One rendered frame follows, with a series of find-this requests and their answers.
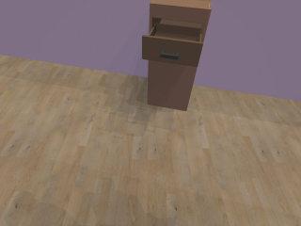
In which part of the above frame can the cabinet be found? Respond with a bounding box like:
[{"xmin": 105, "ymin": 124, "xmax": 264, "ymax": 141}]
[{"xmin": 147, "ymin": 0, "xmax": 212, "ymax": 111}]

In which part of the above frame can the drawer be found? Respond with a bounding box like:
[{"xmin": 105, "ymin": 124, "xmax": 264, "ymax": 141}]
[{"xmin": 142, "ymin": 23, "xmax": 203, "ymax": 67}]

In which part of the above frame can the handle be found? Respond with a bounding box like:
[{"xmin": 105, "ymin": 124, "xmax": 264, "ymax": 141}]
[{"xmin": 160, "ymin": 50, "xmax": 179, "ymax": 60}]

